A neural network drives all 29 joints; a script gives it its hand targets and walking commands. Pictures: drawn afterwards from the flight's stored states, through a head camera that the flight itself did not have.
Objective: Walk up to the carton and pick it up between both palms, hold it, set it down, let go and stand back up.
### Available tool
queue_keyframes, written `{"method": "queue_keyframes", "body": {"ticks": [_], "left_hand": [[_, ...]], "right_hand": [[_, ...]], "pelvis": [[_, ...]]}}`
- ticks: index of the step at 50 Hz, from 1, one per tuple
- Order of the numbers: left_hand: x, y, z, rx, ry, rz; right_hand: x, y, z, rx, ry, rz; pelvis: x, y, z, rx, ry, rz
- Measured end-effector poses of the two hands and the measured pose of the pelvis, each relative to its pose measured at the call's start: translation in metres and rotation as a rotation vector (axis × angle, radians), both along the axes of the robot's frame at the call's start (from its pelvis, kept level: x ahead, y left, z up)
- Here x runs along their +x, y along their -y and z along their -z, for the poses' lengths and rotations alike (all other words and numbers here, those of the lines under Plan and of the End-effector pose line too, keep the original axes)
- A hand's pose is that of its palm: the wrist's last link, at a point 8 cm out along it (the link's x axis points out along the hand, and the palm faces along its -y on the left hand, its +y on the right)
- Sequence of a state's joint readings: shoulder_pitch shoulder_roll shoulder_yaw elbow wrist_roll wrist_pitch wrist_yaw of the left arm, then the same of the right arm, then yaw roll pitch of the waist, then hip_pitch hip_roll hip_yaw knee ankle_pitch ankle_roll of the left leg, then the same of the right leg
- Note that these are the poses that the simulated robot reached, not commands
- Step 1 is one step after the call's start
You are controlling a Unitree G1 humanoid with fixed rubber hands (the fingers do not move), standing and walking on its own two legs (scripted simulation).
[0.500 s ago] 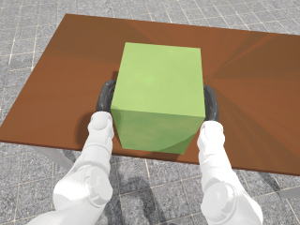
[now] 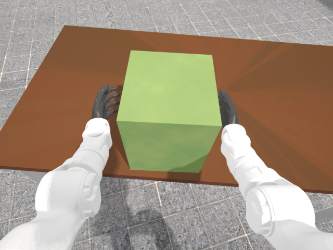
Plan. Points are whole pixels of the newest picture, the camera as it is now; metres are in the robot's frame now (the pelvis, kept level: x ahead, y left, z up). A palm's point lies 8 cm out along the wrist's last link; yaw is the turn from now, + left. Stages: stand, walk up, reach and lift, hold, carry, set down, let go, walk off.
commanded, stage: set down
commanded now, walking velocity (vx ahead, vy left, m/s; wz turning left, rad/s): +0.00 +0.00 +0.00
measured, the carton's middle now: (167, 117) +0.46 +0.03 +0.01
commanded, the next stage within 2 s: none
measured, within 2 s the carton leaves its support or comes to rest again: neither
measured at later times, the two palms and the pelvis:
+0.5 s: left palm (63, 93) +0.40 +0.24 +0.15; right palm (264, 89) +0.42 -0.15 +0.17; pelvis -0.03 -0.01 +0.02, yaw +2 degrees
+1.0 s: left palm (68, 129) +0.35 +0.24 +0.10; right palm (256, 132) +0.37 -0.15 +0.10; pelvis -0.03 -0.01 +0.02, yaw +2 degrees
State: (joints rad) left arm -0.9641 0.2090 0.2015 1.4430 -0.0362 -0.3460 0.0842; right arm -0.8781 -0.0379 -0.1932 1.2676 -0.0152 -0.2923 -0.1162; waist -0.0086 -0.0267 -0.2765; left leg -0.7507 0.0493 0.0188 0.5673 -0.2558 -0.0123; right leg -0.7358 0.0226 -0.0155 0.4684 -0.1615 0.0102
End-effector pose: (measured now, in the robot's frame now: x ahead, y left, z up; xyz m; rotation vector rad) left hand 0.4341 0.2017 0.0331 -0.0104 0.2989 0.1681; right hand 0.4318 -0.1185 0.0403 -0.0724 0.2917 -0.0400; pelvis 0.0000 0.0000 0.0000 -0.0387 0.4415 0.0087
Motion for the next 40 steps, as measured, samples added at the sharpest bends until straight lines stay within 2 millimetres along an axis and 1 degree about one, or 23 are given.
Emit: {"method": "queue_keyframes", "body": {"ticks": [3, 6, 8, 10, 13, 15, 17, 19, 20, 22, 24, 28, 31, 33, 35, 37, 40], "left_hand": [[0.003, -0.02, -0.029, 0.027, 0.091, -0.029], [0.003, -0.039, -0.06, 0.03, 0.073, -0.046], [0.004, -0.046, -0.088, 0.025, 0.069, -0.044], [0.005, -0.047, -0.119, 0.025, 0.081, -0.021], [0.006, -0.043, -0.16, 0.032, 0.092, 0.017], [0.004, -0.04, -0.177, 0.035, 0.086, 0.028], [0.001, -0.038, -0.184, 0.037, 0.078, 0.031], [-0.005, -0.037, -0.179, 0.042, 0.068, 0.031], [-0.009, -0.037, -0.174, 0.045, 0.063, 0.031], [-0.017, -0.037, -0.156, 0.051, 0.052, 0.032], [-0.028, -0.038, -0.132, 0.051, 0.036, 0.027], [-0.049, -0.041, -0.083, 0.031, -0.001, -0.002], [-0.059, -0.042, -0.058, 0.02, -0.008, -0.02], [-0.063, -0.042, -0.05, 0.016, -0.002, -0.021], [-0.065, -0.042, -0.047, 0.014, 0.009, -0.016], [-0.066, -0.041, -0.05, 0.012, 0.021, -0.007], [-0.066, -0.039, -0.058, 0.009, 0.035, 0.006]], "right_hand": [[0.007, 0.01, -0.025, 0.015, 0.079, -0.002], [0.016, 0.029, -0.054, 0.037, 0.086, 0.025], [0.022, 0.042, -0.079, 0.061, 0.09, 0.047], [0.026, 0.05, -0.108, 0.083, 0.102, 0.06], [0.028, 0.054, -0.149, 0.086, 0.103, 0.059], [0.026, 0.052, -0.167, 0.076, 0.087, 0.059], [0.021, 0.049, -0.176, 0.062, 0.068, 0.058], [0.015, 0.046, -0.176, 0.045, 0.051, 0.053], [0.012, 0.043, -0.172, 0.038, 0.044, 0.049], [0.004, 0.039, -0.159, 0.028, 0.031, 0.037], [-0.004, 0.033, -0.138, 0.029, 0.015, 0.025], [-0.021, 0.022, -0.09, 0.054, -0.022, 0.013], [-0.031, 0.016, -0.062, 0.076, -0.03, 0.02], [-0.036, 0.014, -0.05, 0.087, -0.026, 0.031], [-0.04, 0.015, -0.044, 0.093, -0.017, 0.044], [-0.043, 0.016, -0.044, 0.095, -0.005, 0.055], [-0.046, 0.021, -0.049, 0.092, 0.011, 0.066]], "pelvis": [[0.003, -0.002, -0.001, -0.004, -0.031, 0.003], [0.001, -0.005, -0.002, 0.0, 0.007, -0.004], [-0.002, -0.005, -0.003, 0.002, 0.039, -0.007], [-0.006, -0.005, -0.005, 0.001, 0.081, -0.011], [-0.013, -0.003, -0.009, 0.008, 0.155, -0.014], [-0.017, -0.001, -0.012, 0.015, 0.195, -0.014], [-0.02, 0.002, -0.015, 0.021, 0.225, -0.015], [-0.021, 0.004, -0.016, 0.024, 0.249, -0.019], [-0.022, 0.006, -0.017, 0.026, 0.259, -0.021], [-0.023, 0.008, -0.017, 0.028, 0.277, -0.027], [-0.025, 0.01, -0.017, 0.03, 0.286, -0.032], [-0.028, 0.013, -0.015, 0.031, 0.264, -0.041], [-0.031, 0.014, -0.012, 0.026, 0.227, -0.045], [-0.032, 0.013, -0.01, 0.021, 0.205, -0.047], [-0.033, 0.013, -0.009, 0.018, 0.192, -0.047], [-0.034, 0.012, -0.009, 0.016, 0.19, -0.046], [-0.034, 0.011, -0.01, 0.016, 0.208, -0.043]]}}
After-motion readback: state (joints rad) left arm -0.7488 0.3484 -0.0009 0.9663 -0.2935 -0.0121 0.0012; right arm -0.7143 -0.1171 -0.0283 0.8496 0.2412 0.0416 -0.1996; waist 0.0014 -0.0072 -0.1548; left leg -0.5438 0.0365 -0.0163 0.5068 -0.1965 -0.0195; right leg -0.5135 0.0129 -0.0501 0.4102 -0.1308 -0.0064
